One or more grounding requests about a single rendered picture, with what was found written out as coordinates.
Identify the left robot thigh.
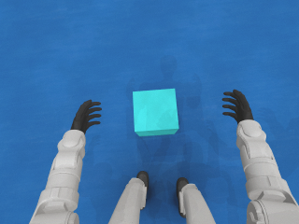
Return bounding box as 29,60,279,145
107,182,147,224

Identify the carton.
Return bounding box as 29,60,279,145
133,89,179,137

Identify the right robot shin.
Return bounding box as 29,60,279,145
182,183,202,194

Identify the robot left upper arm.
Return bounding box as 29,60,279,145
31,211,79,224

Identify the robot right hand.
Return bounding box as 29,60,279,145
222,89,254,124

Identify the robot left forearm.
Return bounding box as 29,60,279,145
29,130,86,224

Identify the robot left hand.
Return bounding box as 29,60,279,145
70,99,102,134

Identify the robot right upper arm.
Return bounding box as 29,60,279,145
246,199,299,224

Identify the robot right forearm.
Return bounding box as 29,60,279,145
235,119,299,208

